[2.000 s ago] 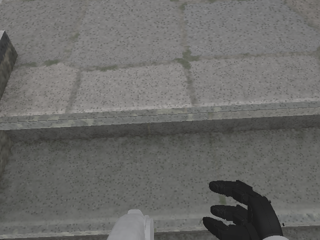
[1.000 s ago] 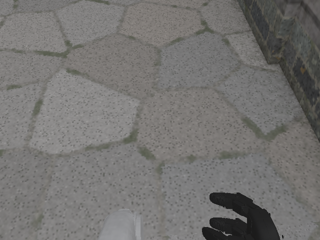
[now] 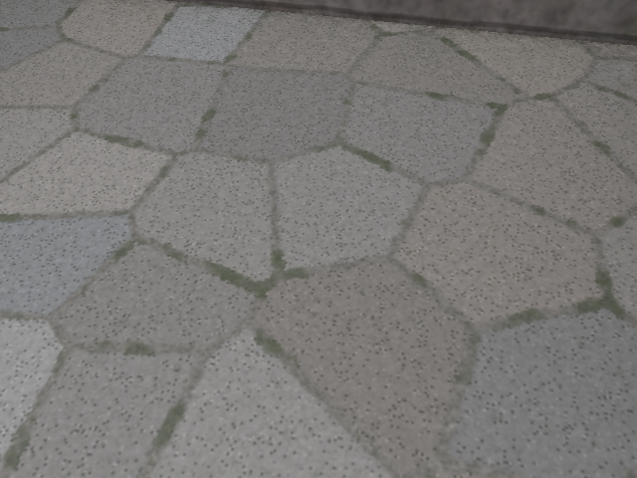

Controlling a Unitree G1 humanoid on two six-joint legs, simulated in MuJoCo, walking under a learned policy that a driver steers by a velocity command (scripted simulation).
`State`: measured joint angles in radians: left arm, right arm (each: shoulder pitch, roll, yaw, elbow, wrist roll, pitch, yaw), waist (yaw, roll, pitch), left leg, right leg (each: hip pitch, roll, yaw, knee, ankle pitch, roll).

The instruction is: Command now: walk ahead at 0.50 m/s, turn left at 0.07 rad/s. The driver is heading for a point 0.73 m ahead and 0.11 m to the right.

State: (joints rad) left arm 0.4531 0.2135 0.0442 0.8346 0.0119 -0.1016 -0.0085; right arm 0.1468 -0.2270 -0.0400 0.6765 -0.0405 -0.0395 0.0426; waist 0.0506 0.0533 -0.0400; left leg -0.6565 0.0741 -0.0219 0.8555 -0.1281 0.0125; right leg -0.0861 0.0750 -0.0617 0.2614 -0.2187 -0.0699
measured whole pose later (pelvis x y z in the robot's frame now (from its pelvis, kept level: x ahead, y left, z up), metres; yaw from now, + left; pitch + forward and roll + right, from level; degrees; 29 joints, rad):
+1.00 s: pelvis +0.52 -0.07 +0.00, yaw -23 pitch +1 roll +0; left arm 0.36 0.25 0.06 0.83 0.00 -0.05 -0.01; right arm 0.19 -0.26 -0.04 0.74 -0.04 -0.03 0.02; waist 0.02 0.04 0.02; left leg -0.65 0.13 -0.02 0.99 -0.19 -0.02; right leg -0.12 0.14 0.02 0.29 -0.18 -0.13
